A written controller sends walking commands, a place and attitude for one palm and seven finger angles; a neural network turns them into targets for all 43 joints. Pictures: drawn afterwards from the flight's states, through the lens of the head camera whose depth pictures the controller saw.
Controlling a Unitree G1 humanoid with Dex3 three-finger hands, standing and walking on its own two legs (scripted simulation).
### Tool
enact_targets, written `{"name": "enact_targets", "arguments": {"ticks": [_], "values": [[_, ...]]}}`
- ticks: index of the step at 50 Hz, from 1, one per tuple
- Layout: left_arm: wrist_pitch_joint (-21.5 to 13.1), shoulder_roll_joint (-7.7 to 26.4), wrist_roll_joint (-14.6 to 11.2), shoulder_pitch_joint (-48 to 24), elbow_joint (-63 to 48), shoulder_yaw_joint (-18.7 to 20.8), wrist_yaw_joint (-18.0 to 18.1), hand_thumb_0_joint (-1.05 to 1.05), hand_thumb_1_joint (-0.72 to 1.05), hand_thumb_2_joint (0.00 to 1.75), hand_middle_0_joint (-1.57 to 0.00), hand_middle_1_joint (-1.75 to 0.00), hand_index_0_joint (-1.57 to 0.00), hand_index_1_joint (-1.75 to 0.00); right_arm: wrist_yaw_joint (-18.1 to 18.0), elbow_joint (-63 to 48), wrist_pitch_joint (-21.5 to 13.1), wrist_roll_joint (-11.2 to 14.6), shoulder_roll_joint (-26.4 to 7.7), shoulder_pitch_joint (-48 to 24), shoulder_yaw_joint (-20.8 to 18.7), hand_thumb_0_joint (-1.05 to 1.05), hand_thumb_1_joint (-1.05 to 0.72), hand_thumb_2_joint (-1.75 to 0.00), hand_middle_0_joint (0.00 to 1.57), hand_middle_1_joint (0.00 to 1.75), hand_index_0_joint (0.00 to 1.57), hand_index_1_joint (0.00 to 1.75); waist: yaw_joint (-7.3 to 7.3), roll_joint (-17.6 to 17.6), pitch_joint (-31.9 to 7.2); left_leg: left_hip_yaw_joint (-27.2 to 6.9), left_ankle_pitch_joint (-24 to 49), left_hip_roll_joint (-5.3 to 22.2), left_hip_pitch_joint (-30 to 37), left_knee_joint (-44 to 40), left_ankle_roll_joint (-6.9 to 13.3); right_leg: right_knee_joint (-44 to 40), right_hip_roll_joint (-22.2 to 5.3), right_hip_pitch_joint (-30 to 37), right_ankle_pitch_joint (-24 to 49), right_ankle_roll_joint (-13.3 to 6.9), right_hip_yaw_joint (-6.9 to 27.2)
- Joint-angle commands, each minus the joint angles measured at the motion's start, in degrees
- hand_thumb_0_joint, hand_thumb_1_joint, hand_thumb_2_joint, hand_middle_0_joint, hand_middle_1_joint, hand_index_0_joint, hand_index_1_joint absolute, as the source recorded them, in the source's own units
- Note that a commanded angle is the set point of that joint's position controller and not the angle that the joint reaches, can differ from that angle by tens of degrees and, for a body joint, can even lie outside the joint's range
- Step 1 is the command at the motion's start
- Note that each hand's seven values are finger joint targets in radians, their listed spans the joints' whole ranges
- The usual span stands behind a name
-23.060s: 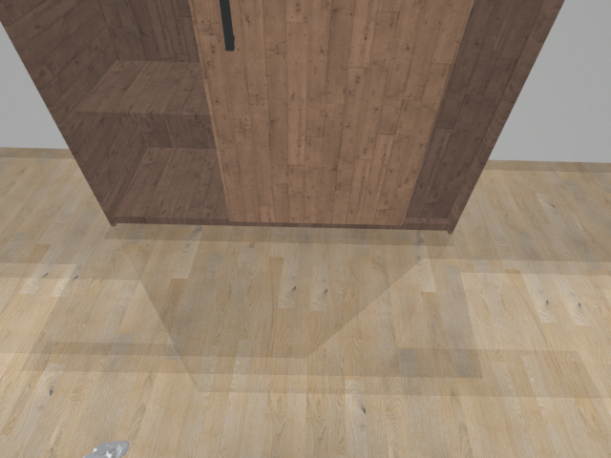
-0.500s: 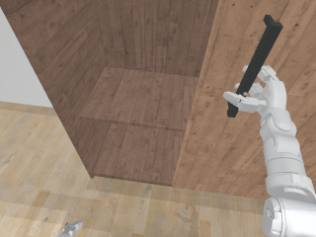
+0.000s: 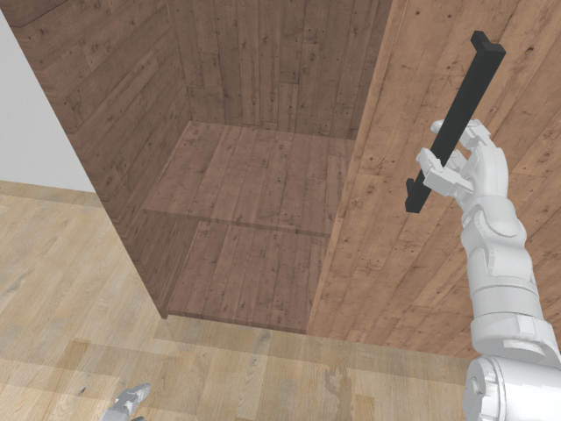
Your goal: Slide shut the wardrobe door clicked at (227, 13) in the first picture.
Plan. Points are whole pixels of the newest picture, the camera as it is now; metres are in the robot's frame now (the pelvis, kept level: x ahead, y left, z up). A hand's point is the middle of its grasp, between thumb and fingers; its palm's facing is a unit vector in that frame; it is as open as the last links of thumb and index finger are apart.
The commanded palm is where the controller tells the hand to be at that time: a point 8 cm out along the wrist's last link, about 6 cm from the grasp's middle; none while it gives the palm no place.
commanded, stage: grip the handle and tug to test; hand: right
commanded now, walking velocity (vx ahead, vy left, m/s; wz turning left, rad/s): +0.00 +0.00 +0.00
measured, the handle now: (441, 135) +0.49 -0.17 +0.19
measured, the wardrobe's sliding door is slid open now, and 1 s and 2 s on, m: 0.52 0.52 0.51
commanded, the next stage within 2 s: tug the door sideways, standing still in 0.52 s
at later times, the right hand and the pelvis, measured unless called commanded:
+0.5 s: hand (432, 171) +0.43 -0.15 +0.17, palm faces +0.05 +1.00 +0.00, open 6.6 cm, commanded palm +0.38 -0.20 +0.16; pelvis +0.01 +0.00 +0.00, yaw +1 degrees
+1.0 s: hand (423, 167) +0.44 -0.14 +0.17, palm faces +0.11 +0.99 -0.02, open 5.8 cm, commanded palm +0.41 -0.15 +0.16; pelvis +0.02 +0.00 +0.00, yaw -3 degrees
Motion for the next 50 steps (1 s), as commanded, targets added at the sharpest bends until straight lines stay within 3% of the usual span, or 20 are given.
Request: {"name": "enact_targets", "arguments": {"ticks": [1, 3, 6, 7, 10, 13, 17, 19, 22, 24, 28, 30, 31, 33, 34, 36, 40, 42, 45, 50], "values": [[-2.6, 7.1, -0.3, -1.3, -6.7, 2.8, 0.5, 0.00, 0.90, 0.90, -0.20, -0.30, -0.20, -0.30, -0.4, -12.5, -3.3, 0.5, -11.4, -24.0, -2.3, 0.00, -0.90, -0.90, 0.45, 1.40, 0.45, 1.40, -0.84, 3.3, -17.3, 1.2, 25.5, -2.2, 3.6, -2.6, 1.0, -1.6, 2.7, 11.2, 20.2, -2.8, 0.3], [-2.4, 7.2, -0.3, -1.5, -6.6, 2.7, 0.7, 0.00, 0.90, 0.90, -0.20, -0.30, -0.20, -0.30, -0.5, -12.9, -3.5, 0.3, -12.7, -25.4, -2.8, 0.00, -0.90, -0.90, 0.45, 1.40, 0.45, 1.40, -0.66, 3.1, -17.1, 0.9, 25.2, -2.0, 3.9, -2.8, 1.0, -1.7, 2.8, 10.6, 19.1, -2.9, 0.1], [-2.5, 6.9, -0.4, -1.7, -6.6, 2.6, 0.6, 0.00, 0.90, 0.90, -0.20, -0.30, -0.20, -0.30, -0.4, -12.6, -3.5, 0.1, -10.7, -25.4, -1.1, 0.00, -0.90, -0.90, 0.45, 1.40, 0.45, 1.40, -0.74, 0.8, -16.3, 1.1, 23.9, -2.0, 2.9, -2.8, 1.2, -1.8, 2.9, 11.1, 18.7, -2.7, 0.3], [-2.4, 7.1, -0.4, -1.5, -6.6, 2.6, 0.5, 0.00, 0.90, 0.90, -0.20, -0.30, -0.20, -0.30, -0.6, -12.2, -3.6, 0.0, -10.8, -24.8, -1.1, 0.00, -0.90, -0.90, 0.45, 1.40, 0.45, 1.40, -0.79, 2.7, -16.2, 1.3, 23.6, -2.0, 3.2, -2.9, 1.2, -1.7, 2.9, 10.7, 18.8, -2.8, 0.5], [-2.7, 6.7, -0.4, -2.0, -7.1, 2.7, 0.4, 0.00, 0.90, 0.90, -0.20, -0.30, -0.20, -0.30, -0.5, -14.2, -3.5, 0.1, -8.8, -23.4, 0.2, 0.00, -0.90, -0.90, 0.45, 1.40, 0.45, 1.40, -1.18, 0.5, -18.1, 1.1, 25.2, -2.0, 3.7, -2.5, 1.3, -1.6, 2.9, 12.2, 20.4, -2.7, 0.4], [-2.4, 7.1, -0.3, -1.9, -7.0, 2.7, 0.5, 0.00, 0.90, 0.90, -0.20, -0.30, -0.20, -0.30, -0.4, -13.8, -3.1, 0.4, -11.0, -22.5, -1.6, 0.00, -0.90, -0.90, 0.45, 1.40, 0.45, 1.40, -1.25, 3.8, -17.2, 1.2, 25.2, -2.0, 4.5, -2.8, 1.1, -2.0, 2.8, 10.8, 19.3, -2.9, 0.3], [-2.4, 6.9, -0.4, -2.8, -8.1, 2.7, 0.3, 0.00, 0.90, 0.90, -0.20, -0.30, -0.20, -0.30, 0.3, -17.2, -2.7, 0.5, -11.6, -17.5, -2.5, 0.00, -0.90, -0.90, 0.45, 1.40, 0.45, 1.40, -2.74, 2.5, -18.8, 1.1, 29.0, -1.8, 7.6, -2.4, 1.4, -1.9, 3.0, 11.3, 22.5, -2.8, -0.1], [-2.5, 6.5, -0.4, -3.5, -9.1, 2.7, 0.1, 0.00, 0.90, 0.90, -0.20, -0.30, -0.20, -0.30, 0.4, -19.6, -2.4, 1.1, -10.1, -13.6, -2.4, 0.00, -0.90, -0.90, 0.45, 1.40, 0.45, 1.40, -3.31, 2.1, -19.2, 1.3, 30.2, -1.8, 8.2, -2.2, 1.3, -2.1, 3.0, 11.9, 23.6, -2.7, -0.4], [-2.5, 6.6, -0.5, -4.2, -9.7, 2.9, 0.0, 0.00, 0.90, 0.90, -0.20, -0.30, -0.20, -0.30, 0.3, -22.8, -1.7, 1.2, -9.9, -9.8, -2.4, 0.00, -0.90, -0.90, 0.45, 1.40, 0.45, 1.40, -3.71, 3.8, -18.3, 1.5, 32.4, -1.8, 9.2, -2.3, 1.3, -2.2, 2.7, 12.1, 25.8, -2.8, -0.6], [-2.5, 6.3, -0.6, -4.6, -10.2, 2.8, -0.2, 0.00, 0.90, 0.90, -0.20, -0.30, -0.20, -0.30, 0.3, -26.0, -1.0, 1.4, -9.0, -8.1, -1.7, 0.00, -0.90, -0.90, 0.45, 1.40, 0.45, 1.40, -3.85, 1.6, -18.5, 1.6, 33.5, -1.7, 9.5, -2.0, 1.3, -2.5, 2.7, 12.9, 27.2, -2.6, -0.7], [-2.3, 6.4, -0.5, -5.1, -10.7, 3.0, -0.2, 0.00, 0.90, 0.90, -0.20, -0.30, -0.20, -0.30, -0.1, -30.4, 0.7, 1.4, -9.4, -4.5, -2.4, 0.00, -0.90, -0.90, 0.45, 1.40, 0.45, 1.40, -4.11, 2.8, -19.2, 1.7, 37.3, -1.6, 11.0, -2.0, 1.1, -2.3, 2.5, 14.0, 31.0, -2.7, -0.8], [-2.2, 6.1, -0.4, -5.6, -10.9, 2.9, -0.1, 0.00, 0.90, 0.90, -0.20, -0.30, -0.20, -0.30, -0.1, -32.7, 1.7, 1.4, -8.3, -3.8, -1.5, 0.00, -0.90, -0.90, 0.45, 1.40, 0.45, 1.40, -3.99, 1.4, -19.2, 1.7, 38.6, -1.5, 11.0, -1.9, 1.0, -2.2, 2.6, 15.0, 32.6, -2.6, -1.0], [-2.2, 6.1, -0.5, -5.6, -10.9, 3.0, -0.1, 0.00, 0.90, 0.90, -0.20, -0.30, -0.20, -0.30, -0.3, -32.3, 2.5, 1.6, -8.9, -1.7, -2.8, 0.00, -0.90, -0.90, 0.45, 1.40, 0.45, 1.40, -4.38, 1.4, -18.9, 1.8, 39.2, -1.5, 11.0, -2.0, 1.0, -2.1, 2.5, 15.2, 33.5, -2.6, -1.1], [-1.9, 6.2, -0.6, -5.2, -9.4, 2.9, 0.2, 0.00, 0.90, 0.90, -0.20, -0.30, -0.20, -0.30, -0.8, -31.7, 3.5, 1.3, -4.7, -11.2, 2.7, 0.00, -0.90, -0.90, 0.45, 1.40, 0.45, 1.40, -1.53, 2.4, -15.9, 2.0, 38.2, -1.7, 8.0, -2.7, 0.8, -1.8, 2.4, 15.1, 32.2, -2.6, -0.8], [-1.8, 6.4, -0.5, -4.8, -8.5, 3.2, 0.4, 0.00, 0.90, 0.90, -0.20, -0.30, -0.20, -0.30, -1.4, -29.7, 4.1, 1.1, -5.2, -13.4, 2.3, 0.00, -0.90, -0.90, 0.45, 1.40, 0.45, 1.40, -1.13, 2.7, -15.5, 1.9, 36.8, -1.8, 6.7, -2.7, 0.8, -1.4, 2.3, 15.2, 31.7, -2.6, -0.4], [-1.5, 6.2, -0.2, -4.1, -7.5, 3.2, 0.6, 0.00, 0.90, 0.90, -0.20, -0.30, -0.20, -0.30, -2.5, -28.7, 4.9, 0.3, -3.9, -18.5, 3.4, 0.00, -0.90, -0.90, 0.45, 1.40, 0.45, 1.40, -0.30, 0.0, -16.9, 1.9, 35.6, -1.8, 4.6, -2.6, 0.9, -0.7, 2.7, 17.0, 32.3, -2.6, -0.2], [-1.8, 5.6, 0.4, -3.5, -6.2, 3.4, 0.3, 0.00, 0.90, 0.90, -0.20, -0.30, -0.20, -0.30, -4.0, -28.3, 4.5, 0.1, 1.5, -20.4, 7.3, 0.00, -0.90, -0.90, 0.45, 1.40, 0.45, 1.40, 0.00, 1.4, -20.8, 2.4, 38.5, -1.7, 5.0, -1.5, 0.8, 0.6, 2.7, 19.3, 37.6, -2.4, 0.8], [-2.0, 5.3, 0.4, -3.7, -5.6, 3.4, 0.0, 0.00, 0.90, 0.90, -0.20, -0.30, -0.20, -0.30, -5.0, -27.9, 3.6, 0.1, 4.7, -22.4, 10.2, 0.00, -0.90, -0.90, 0.45, 1.40, 0.45, 1.40, 0.76, 3.6, -20.0, 2.5, 37.6, -1.8, 4.3, -1.7, 0.8, 0.7, 2.7, 18.9, 36.7, -2.5, 1.1], [-2.3, 5.1, 0.5, -4.1, -5.3, 3.3, -0.2, 0.00, 0.90, 0.90, -0.20, -0.30, -0.20, -0.30, -5.3, -26.3, 2.3, -1.0, 7.5, -24.7, 13.2, 0.00, -0.90, -0.90, 0.45, 1.40, 0.45, 1.40, 1.13, 0.8, -19.6, 2.5, 34.2, -1.7, 2.3, -1.5, 1.0, 0.6, 2.8, 19.3, 33.6, -2.4, 1.3], [-3.1, 4.9, 0.5, -4.0, -5.0, 3.1, -0.7, 0.00, 0.90, 0.90, -0.20, -0.30, -0.20, -0.30, -5.0, -25.6, 0.1, -1.4, 10.7, -28.7, 17.0, 0.00, -0.90, -0.90, 0.45, 1.40, 0.45, 1.40, 1.53, 0.5, -20.9, 2.7, 31.6, -1.8, 0.1, -0.8, 1.3, 1.0, 2.4, 21.2, 34.4, -2.2, 2.7]]}}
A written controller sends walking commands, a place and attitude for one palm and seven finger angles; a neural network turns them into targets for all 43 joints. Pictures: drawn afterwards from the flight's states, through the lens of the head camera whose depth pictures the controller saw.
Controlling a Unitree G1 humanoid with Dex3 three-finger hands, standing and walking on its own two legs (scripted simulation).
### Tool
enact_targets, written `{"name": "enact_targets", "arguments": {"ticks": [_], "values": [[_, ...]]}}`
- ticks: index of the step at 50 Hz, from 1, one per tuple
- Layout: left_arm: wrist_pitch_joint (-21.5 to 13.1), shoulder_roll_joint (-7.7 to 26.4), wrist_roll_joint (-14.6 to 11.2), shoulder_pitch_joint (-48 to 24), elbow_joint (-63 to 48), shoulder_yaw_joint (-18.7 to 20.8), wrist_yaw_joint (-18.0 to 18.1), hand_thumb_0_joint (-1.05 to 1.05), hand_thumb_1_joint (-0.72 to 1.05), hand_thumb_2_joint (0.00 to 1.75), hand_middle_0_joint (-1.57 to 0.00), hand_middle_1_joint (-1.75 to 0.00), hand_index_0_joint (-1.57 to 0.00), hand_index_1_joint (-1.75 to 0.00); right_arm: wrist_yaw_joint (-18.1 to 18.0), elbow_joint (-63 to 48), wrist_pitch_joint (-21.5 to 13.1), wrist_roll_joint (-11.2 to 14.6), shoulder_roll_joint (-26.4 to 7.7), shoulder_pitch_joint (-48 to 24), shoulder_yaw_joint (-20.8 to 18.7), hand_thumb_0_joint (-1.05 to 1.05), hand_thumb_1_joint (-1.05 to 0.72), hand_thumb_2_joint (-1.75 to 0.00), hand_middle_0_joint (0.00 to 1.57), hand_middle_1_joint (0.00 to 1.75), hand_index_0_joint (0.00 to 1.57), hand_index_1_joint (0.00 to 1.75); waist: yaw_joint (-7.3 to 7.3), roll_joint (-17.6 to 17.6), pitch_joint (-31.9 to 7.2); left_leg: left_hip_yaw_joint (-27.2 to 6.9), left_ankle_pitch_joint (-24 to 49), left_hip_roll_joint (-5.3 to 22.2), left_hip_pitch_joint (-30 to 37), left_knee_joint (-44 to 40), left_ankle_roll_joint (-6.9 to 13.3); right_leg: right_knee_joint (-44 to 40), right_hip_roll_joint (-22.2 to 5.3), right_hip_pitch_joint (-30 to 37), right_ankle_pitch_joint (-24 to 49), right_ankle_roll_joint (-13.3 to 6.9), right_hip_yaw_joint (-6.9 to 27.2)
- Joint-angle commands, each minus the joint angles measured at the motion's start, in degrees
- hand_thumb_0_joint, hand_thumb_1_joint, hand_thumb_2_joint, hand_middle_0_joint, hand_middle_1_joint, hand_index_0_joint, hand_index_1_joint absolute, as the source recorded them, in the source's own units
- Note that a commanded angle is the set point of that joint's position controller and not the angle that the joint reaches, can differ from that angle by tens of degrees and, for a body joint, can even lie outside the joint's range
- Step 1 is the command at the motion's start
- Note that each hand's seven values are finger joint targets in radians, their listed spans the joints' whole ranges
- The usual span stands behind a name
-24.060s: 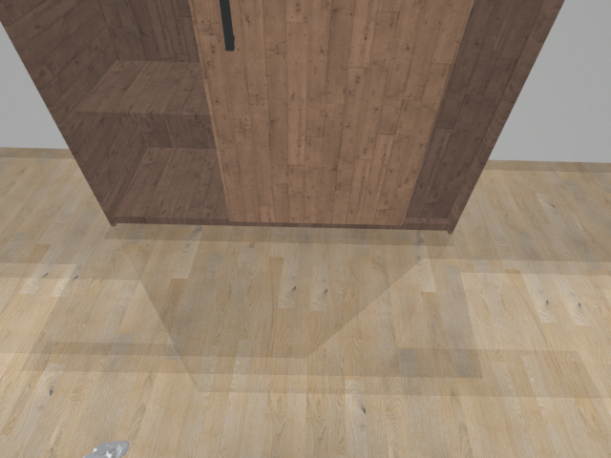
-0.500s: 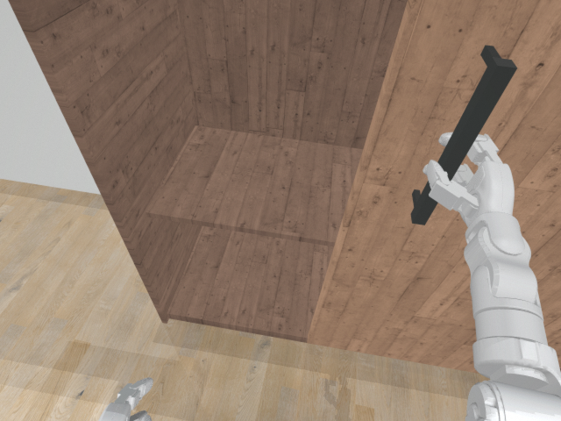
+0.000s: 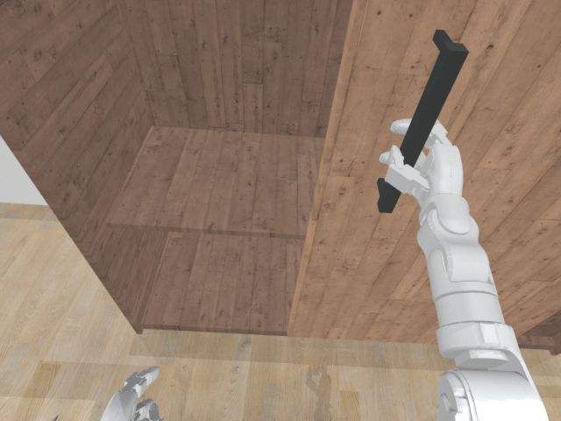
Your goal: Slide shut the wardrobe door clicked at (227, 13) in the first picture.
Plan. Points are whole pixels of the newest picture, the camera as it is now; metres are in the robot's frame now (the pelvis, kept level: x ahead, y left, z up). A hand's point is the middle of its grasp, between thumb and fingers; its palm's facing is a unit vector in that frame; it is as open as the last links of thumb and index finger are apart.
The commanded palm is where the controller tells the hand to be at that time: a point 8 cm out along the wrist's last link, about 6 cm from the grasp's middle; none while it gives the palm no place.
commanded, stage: tug the door sideways, standing still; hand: right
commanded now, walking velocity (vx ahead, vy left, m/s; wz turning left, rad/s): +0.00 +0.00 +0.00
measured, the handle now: (409, 134) +0.48 -0.14 +0.19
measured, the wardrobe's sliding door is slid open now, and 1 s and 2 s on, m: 0.52 0.51 0.41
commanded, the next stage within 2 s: step sideways, sliding the door along in 0.54 s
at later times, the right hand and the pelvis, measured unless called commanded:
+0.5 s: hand (390, 171) +0.42 -0.11 +0.17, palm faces +0.07 +1.00 -0.06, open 5.9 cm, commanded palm +0.40 -0.11 +0.16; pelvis -0.02 +0.00 +0.00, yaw -1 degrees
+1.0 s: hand (387, 171) +0.43 -0.11 +0.16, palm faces +0.16 +0.98 -0.14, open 6.1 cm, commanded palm +0.40 -0.12 +0.17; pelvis -0.02 +0.03 -0.01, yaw -2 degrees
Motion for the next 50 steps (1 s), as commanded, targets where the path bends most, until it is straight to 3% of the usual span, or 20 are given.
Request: {"name": "enact_targets", "arguments": {"ticks": [1, 2, 9, 23, 27, 31, 32, 33, 34, 35, 37, 39, 42, 43, 44, 46, 47, 48, 49, 50], "values": [[-3.1, 6.0, -0.3, -0.5, -6.2, 2.2, 0.1, 0.00, 0.90, 0.90, -0.20, -0.30, -0.20, -0.30, 4.0, -15.1, -6.3, 0.0, 4.2, -31.9, 10.2, 0.00, -0.90, -0.90, 0.45, 1.40, 0.45, 1.40, 4.88, 0.3, -21.2, 0.5, 32.1, -3.2, -3.0, -0.2, 1.5, 1.5, 1.0, 20.3, 34.3, -2.0, 0.7], [-3.6, 6.9, -0.7, -0.9, -5.9, 2.3, -0.3, 0.00, 0.90, 0.90, -0.20, -0.30, -0.20, -0.30, 3.8, -14.2, -6.3, 0.7, 2.6, -33.8, 10.6, 0.00, -0.90, -0.90, 0.45, 1.40, 0.45, 1.40, 4.36, 2.6, -20.2, 0.6, 32.1, -3.0, -2.6, -0.2, 2.0, 1.5, 1.3, 18.9, 34.3, -1.8, 1.5], [-5.2, 6.0, -0.2, 0.5, -5.1, 2.2, -0.9, 0.00, 0.90, 0.90, -0.20, -0.30, -0.20, -0.30, 3.4, -13.2, -8.7, 0.0, 8.9, -37.1, 14.9, 0.00, -0.90, -0.90, 0.45, 1.40, 0.45, 1.40, 5.94, 0.6, -22.0, 0.9, 27.6, -3.7, -6.2, 0.1, 1.7, 1.8, 0.9, 21.0, 31.1, -1.8, 2.2], [-7.9, 6.5, -0.1, 1.5, -3.7, 2.2, -1.4, 0.00, 0.90, 0.90, -0.20, -0.30, -0.20, -0.30, 3.4, -10.1, -11.8, 0.2, 8.1, -41.0, 14.7, 0.00, -0.90, -0.90, 0.45, 1.40, 0.45, 1.40, 6.13, -0.8, -21.4, 1.1, 24.8, -3.9, -7.6, 0.1, 1.9, 1.3, 1.1, 20.3, 28.2, -1.3, 2.8], [-8.3, 6.8, -0.3, 1.7, -3.5, 2.2, -1.5, 0.00, 0.90, 0.90, -0.20, -0.30, -0.20, -0.30, 3.4, -7.5, -12.1, 0.4, 8.0, -39.6, 14.5, 0.00, -0.90, -0.90, 0.45, 1.40, 0.45, 1.40, 5.89, 2.3, -20.2, 1.2, 24.5, -3.9, -7.0, -0.2, 1.8, 1.0, 1.2, 18.5, 26.4, -1.5, 2.6], [-8.8, 6.6, -0.3, 1.6, -3.6, 2.1, -1.6, 0.00, 0.90, 0.90, -0.20, -0.30, -0.20, -0.30, 3.5, -8.5, -12.5, 0.5, 8.5, -41.1, 14.7, 0.00, -0.90, -0.90, 0.45, 1.40, 0.45, 1.40, 6.11, 0.0, -21.4, 1.1, 24.6, -4.0, -7.7, 0.1, 1.8, 1.1, 1.4, 19.7, 26.5, -1.4, 2.6], [-8.7, 7.1, -0.4, 1.7, -3.1, 2.1, -1.3, 0.00, 0.90, 0.90, -0.20, -0.30, -0.20, -0.30, 3.2, -7.9, -12.5, 0.4, 6.2, -43.7, 13.5, 0.00, -0.90, -0.90, 0.45, 1.40, 0.45, 1.40, 6.38, 1.6, -20.4, 1.0, 24.2, -3.9, -7.3, -0.3, 1.8, 1.0, 1.4, 18.7, 25.6, -1.5, 2.7], [-6.1, 10.4, -0.2, 0.4, -4.2, 2.6, 1.0, 0.00, 0.90, 0.90, -0.20, -0.30, -0.20, -0.30, -0.7, -7.6, -15.1, -4.6, -27.2, -43.3, -8.4, 0.00, -0.90, -0.90, 0.45, 1.40, 0.45, 1.40, 0.50, 2.3, -14.2, -2.3, 19.5, 0.0, -2.7, -3.2, 0.3, 0.3, -2.2, 12.0, 23.0, -4.3, 2.0], [-4.5, 7.8, 0.0, -0.7, -4.2, 1.6, 1.4, 0.00, 0.90, 0.90, -0.20, -0.30, -0.20, -0.30, -0.2, -5.3, -15.9, -4.8, -15.3, -39.5, 0.4, 0.00, -0.90, -0.90, 0.45, 1.40, 0.45, 1.40, 1.99, 5.0, -14.1, -1.5, 20.1, 0.3, -0.2, -2.4, 0.1, -1.3, -1.6, 12.1, 20.1, -4.3, 1.3], [-3.7, 7.4, -0.1, -1.9, -5.4, 1.7, 1.9, 0.00, 0.90, 0.90, -0.20, -0.30, -0.20, -0.30, 0.5, -5.8, -16.4, -4.3, -10.7, -37.4, 3.5, 0.00, -0.90, -0.90, 0.45, 1.40, 0.45, 1.40, 2.16, 4.2, -15.2, -0.8, 19.2, -0.1, -0.2, -1.2, 0.0, -1.3, -2.7, 13.6, 20.4, -4.5, 1.7], [-2.6, 7.8, -0.8, -0.3, -6.0, 2.3, 2.5, 0.00, 0.90, 0.90, -0.20, -0.30, -0.20, -0.30, -0.1, -3.7, -17.2, -3.5, -14.2, -36.9, 2.0, 0.00, -0.90, -0.90, 0.45, 1.40, 0.45, 1.40, 0.96, -0.2, -16.2, 0.0, 16.0, -0.4, -3.2, 4.0, 0.5, -0.5, -5.5, 15.1, 24.9, -5.4, 5.2], [-1.3, 7.3, -0.3, -2.9, -7.1, 2.1, 2.9, 0.00, 0.90, 0.90, -0.20, -0.30, -0.20, -0.30, 0.4, -7.7, -17.4, -3.8, -10.6, -37.6, 4.0, 0.00, -0.90, -0.90, 0.45, 1.40, 0.45, 1.40, 2.69, -5.4, -16.0, 0.1, 8.5, -2.7, -8.2, 8.0, 0.5, -1.0, -9.2, 20.5, 23.4, -7.5, 9.8], [0.0, 7.2, -0.7, -3.3, -7.7, 2.0, 3.0, 0.00, 0.90, 0.90, -0.20, -0.30, -0.20, -0.30, 0.0, -7.9, -16.8, -3.0, -9.7, -37.4, 5.3, 0.00, -0.90, -0.90, 0.45, 1.40, 0.45, 1.40, 2.50, -6.7, -13.9, -0.7, -3.1, -3.6, -10.6, 8.4, 1.6, -0.6, -12.9, 22.5, 27.2, -9.7, 15.1], [0.5, 7.1, -0.6, -4.2, -7.7, 1.9, 3.0, 0.00, 0.90, 0.90, -0.20, -0.30, -0.20, -0.30, -0.1, -8.1, -16.6, -3.2, -9.5, -36.5, 4.9, 0.00, -0.90, -0.90, 0.45, 1.40, 0.45, 1.40, 2.50, -6.3, -13.5, -1.1, -2.9, -3.7, -9.0, 6.2, 1.8, 0.4, -13.2, 22.2, 27.4, -9.7, 14.0], [0.8, 7.1, -0.8, -4.6, -7.9, 1.8, 3.0, 0.00, 0.90, 0.90, -0.20, -0.30, -0.20, -0.30, -0.2, -8.5, -16.6, -3.3, -9.6, -36.5, 4.9, 0.00, -0.90, -0.90, 0.45, 1.40, 0.45, 1.40, 2.07, -5.6, -13.3, -1.1, 0.4, -3.5, -5.2, 2.5, 2.2, 2.8, -12.1, 19.7, 27.5, -9.0, 11.4], [1.3, 7.1, -1.3, -4.3, -8.0, 2.1, 3.0, 0.00, 0.90, 0.90, -0.20, -0.30, -0.20, -0.30, -0.4, -9.5, -16.5, -3.6, -10.1, -36.5, 4.4, 0.00, -0.90, -0.90, 0.45, 1.40, 0.45, 1.40, 1.46, 5.7, -15.4, -3.2, 16.5, -0.6, 8.4, -6.2, 4.1, 12.4, -6.6, 11.2, 25.2, -5.2, 1.8], [1.5, 6.7, -1.7, -4.7, -7.5, 2.2, 3.1, 0.00, 0.90, 0.90, -0.20, -0.30, -0.20, -0.30, -0.5, -7.9, -15.8, -3.5, -11.2, -36.3, 4.5, 0.00, -0.90, -0.90, 0.45, 1.40, 0.45, 1.40, 1.05, 14.1, -15.1, -7.6, 25.4, 5.1, 15.4, -6.1, 6.9, 18.8, -3.4, 2.0, 18.5, -3.3, -1.8], [1.7, 6.0, -1.7, -7.1, -7.2, 2.2, 3.3, 0.00, 0.90, 0.90, -0.20, -0.30, -0.20, -0.30, -0.5, -7.1, -15.6, -3.7, -10.7, -36.3, 3.6, 0.00, -0.90, -0.90, 0.45, 1.40, 0.45, 1.40, 0.71, 19.4, -11.3, -12.4, 39.6, 9.4, 17.6, -6.0, 10.1, 24.4, -0.7, -4.8, 3.1, -2.3, -3.0], [1.5, 5.5, -1.4, -7.8, -6.4, 2.1, 3.6, 0.00, 0.90, 0.90, -0.20, -0.30, -0.20, -0.30, -0.3, -5.9, -16.3, -4.0, -9.8, -36.0, 4.2, 0.00, -0.90, -0.90, 0.45, 1.40, 0.45, 1.40, -0.08, 18.0, -8.7, -13.8, 46.2, 11.8, 18.9, -4.9, 11.1, 26.0, 0.1, -9.0, -7.5, -2.6, -2.6], [1.5, 4.7, -0.9, -7.4, -6.1, 1.6, 3.7, 0.00, 0.90, 0.90, -0.20, -0.30, -0.20, -0.30, 0.2, -6.4, -16.8, -4.1, -5.8, -36.3, 7.5, 0.00, -0.90, -0.90, 0.45, 1.40, 0.45, 1.40, -0.04, 14.5, -7.3, -12.0, 46.2, 11.7, 19.1, -2.0, 10.8, 21.3, -0.6, -8.7, -9.4, -3.1, -1.9]]}}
